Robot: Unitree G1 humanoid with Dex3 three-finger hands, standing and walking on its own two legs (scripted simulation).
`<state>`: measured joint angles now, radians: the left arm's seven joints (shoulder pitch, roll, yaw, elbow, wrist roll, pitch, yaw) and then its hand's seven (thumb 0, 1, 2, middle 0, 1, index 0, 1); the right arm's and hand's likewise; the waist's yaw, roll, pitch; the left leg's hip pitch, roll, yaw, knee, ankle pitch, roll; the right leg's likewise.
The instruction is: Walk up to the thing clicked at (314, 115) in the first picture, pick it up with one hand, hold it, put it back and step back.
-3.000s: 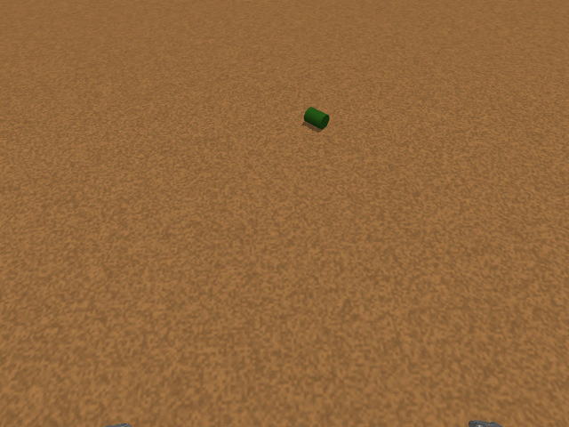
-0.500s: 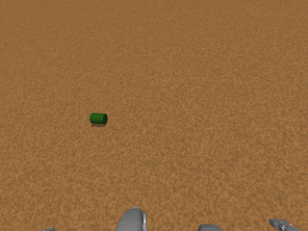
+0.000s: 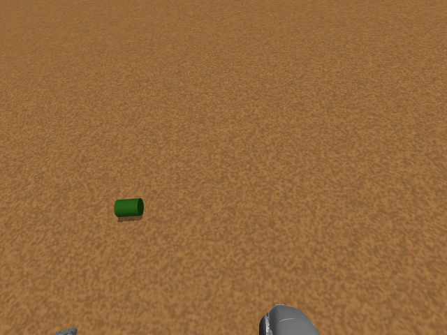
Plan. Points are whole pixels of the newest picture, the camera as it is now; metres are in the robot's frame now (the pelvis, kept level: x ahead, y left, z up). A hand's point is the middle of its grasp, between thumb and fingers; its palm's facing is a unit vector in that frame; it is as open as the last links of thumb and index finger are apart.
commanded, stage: walk up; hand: left
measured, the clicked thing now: (129, 207) +0.78 +0.52 -0.70
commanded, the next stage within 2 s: none
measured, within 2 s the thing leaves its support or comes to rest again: neither
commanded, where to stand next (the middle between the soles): +0.39 +0.32 m, yaw -5 degrees
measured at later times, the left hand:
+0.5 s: hand (0, 324) +0.19 +0.50 -0.14, palm faces -0.07 -0.84 -0.53, open 7.4 cm
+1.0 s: hand out of the picture +0.33 +0.61 -0.11, palm faces -0.06 -0.83 -0.55, open 7.4 cm
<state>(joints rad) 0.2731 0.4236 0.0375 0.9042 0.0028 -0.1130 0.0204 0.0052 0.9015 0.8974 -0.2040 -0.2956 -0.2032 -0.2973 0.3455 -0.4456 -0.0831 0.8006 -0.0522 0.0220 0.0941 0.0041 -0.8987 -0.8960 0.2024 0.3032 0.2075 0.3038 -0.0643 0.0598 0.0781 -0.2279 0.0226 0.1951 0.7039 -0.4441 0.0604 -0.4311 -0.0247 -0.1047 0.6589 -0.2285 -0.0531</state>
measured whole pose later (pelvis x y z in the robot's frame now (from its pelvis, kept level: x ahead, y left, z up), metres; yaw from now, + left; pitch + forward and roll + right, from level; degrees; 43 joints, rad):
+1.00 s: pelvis +0.25 +0.30 +0.00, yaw -3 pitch -3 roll -1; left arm 0.32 0.44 0.05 0.85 0.03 -0.10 0.04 0.00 0.90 0.90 -0.21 -0.30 -0.21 -0.30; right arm 0.28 -0.46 -0.09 0.79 -0.04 0.05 0.10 0.00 -0.90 -0.90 0.20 0.30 0.21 0.30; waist 0.01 0.11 0.09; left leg -0.53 0.13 -0.04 0.97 -0.39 0.00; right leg -0.34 -0.09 -0.06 0.71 -0.32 -0.02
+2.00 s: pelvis +0.31 +0.35 +0.01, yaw -8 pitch -2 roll +1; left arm 0.12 0.39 0.05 0.97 0.03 0.04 -0.05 0.01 0.90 0.90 -0.20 -0.30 -0.20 -0.30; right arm 0.22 -0.41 -0.01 1.07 -0.01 -0.04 -0.03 0.00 -0.90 -0.90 0.20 0.30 0.21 0.30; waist -0.01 -0.03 0.09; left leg -0.31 0.05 0.02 0.65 -0.32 0.00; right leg -0.33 0.02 -0.03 0.68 -0.32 -0.05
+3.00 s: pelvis +0.33 +0.35 +0.02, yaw -6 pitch -1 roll +0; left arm 0.09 0.38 0.06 1.00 0.03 0.05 -0.05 0.01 0.90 0.90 -0.20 -0.30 -0.20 -0.30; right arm 0.15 -0.39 0.00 1.06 -0.02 -0.04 -0.03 0.00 -0.90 -0.90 0.20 0.30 0.21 0.30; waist 0.00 -0.02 0.08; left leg -0.24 0.04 -0.01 0.54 -0.27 -0.03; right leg -0.24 0.01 -0.06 0.54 -0.28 -0.04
